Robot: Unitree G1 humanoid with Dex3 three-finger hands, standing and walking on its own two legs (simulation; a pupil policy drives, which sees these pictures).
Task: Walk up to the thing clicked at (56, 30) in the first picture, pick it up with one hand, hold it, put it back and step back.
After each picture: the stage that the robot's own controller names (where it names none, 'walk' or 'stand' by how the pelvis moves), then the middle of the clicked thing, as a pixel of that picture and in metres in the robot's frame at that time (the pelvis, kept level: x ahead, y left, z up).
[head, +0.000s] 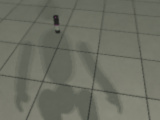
stand; (56, 24) +1.78 +0.36 -0.66
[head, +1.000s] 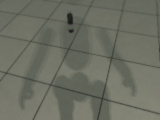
walk; (70, 23) +1.66 +0.27 -0.64
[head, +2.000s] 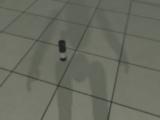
walk; (62, 51) +1.16 +0.25 -0.63
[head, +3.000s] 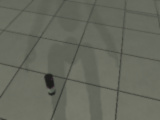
walk; (50, 85) +0.75 +0.26 -0.64
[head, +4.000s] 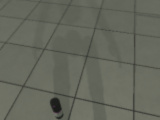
walk; (57, 109) +0.53 +0.22 -0.63
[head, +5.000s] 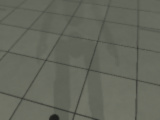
stand; out of the picture +0.45 +0.21 -0.65
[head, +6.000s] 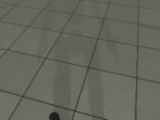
stand; out of the picture +0.46 +0.21 -0.66
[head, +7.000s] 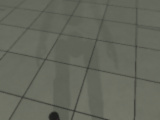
stand; out of the picture +0.47 +0.22 -0.66
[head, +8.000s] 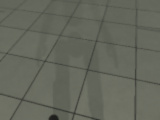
stand; out of the picture +0.46 +0.22 -0.66
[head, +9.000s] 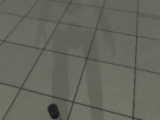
go down; (54, 114) +0.47 +0.21 -0.65
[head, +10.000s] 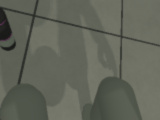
go down; (2, 32) +0.54 +0.27 -0.23
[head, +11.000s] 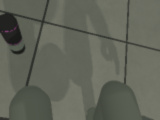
close in; (13, 37) +0.54 +0.26 -0.25
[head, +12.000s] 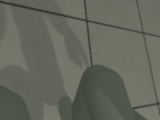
close in; out of the picture +0.51 +0.32 -0.16
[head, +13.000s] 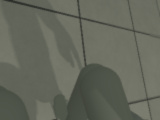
lift; out of the picture +0.49 +0.30 -0.16
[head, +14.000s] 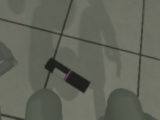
close; (67, 75) +0.45 +0.07 -0.36
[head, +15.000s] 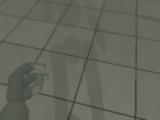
close; out of the picture +0.38 +0.02 -0.68
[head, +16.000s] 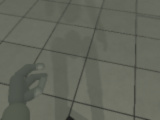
close; out of the picture +0.40 +0.02 -0.70
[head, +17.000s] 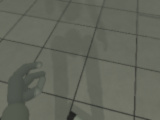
stand; out of the picture +0.43 +0.00 -0.70
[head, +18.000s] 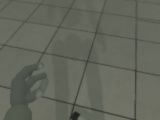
stand; out of the picture +0.46 -0.02 -0.71
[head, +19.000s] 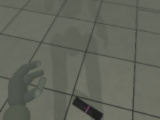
stand; (87, 109) +0.51 -0.05 -0.69
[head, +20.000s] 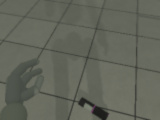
stand; (93, 108) +0.56 -0.09 -0.69
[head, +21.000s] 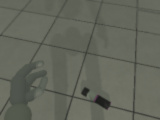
stand; (95, 98) +0.61 -0.12 -0.69
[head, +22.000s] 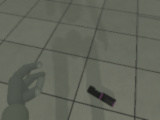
stand; (101, 95) +0.67 -0.16 -0.70
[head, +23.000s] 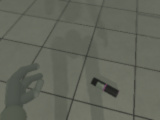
stand; (104, 87) +0.74 -0.21 -0.69
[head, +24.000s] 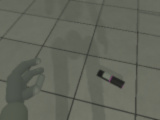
close; (110, 78) +0.81 -0.26 -0.68
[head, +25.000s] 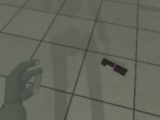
close; (114, 67) +0.90 -0.31 -0.68
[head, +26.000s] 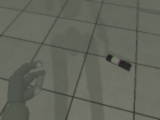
close; (118, 62) +0.98 -0.37 -0.69
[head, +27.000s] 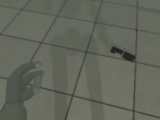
close; (122, 54) +1.08 -0.43 -0.69
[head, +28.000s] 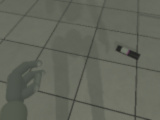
close; (127, 52) +1.16 -0.49 -0.70
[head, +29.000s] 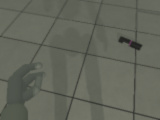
close; (130, 43) +1.25 -0.55 -0.69
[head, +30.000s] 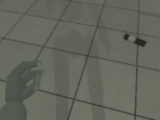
close; (134, 40) +1.33 -0.61 -0.69
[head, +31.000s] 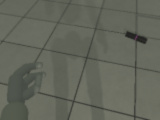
close; (136, 37) +1.41 -0.66 -0.70
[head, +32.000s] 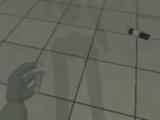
close; (139, 34) +1.48 -0.71 -0.70
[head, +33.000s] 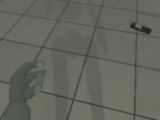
close; (140, 28) +1.55 -0.75 -0.69
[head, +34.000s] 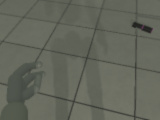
close; (142, 27) +1.61 -0.79 -0.70
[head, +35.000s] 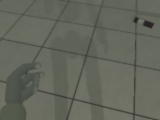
close; (143, 22) +1.67 -0.82 -0.69
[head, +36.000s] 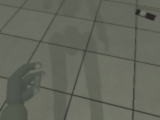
close; (145, 14) +1.71 -0.85 -0.69
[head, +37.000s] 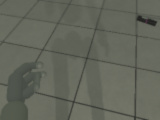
close; (146, 20) +1.75 -0.88 -0.70
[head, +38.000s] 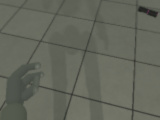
close; (147, 11) +1.79 -0.91 -0.69
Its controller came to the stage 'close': yes
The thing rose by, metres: 0.00
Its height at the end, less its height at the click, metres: -0.09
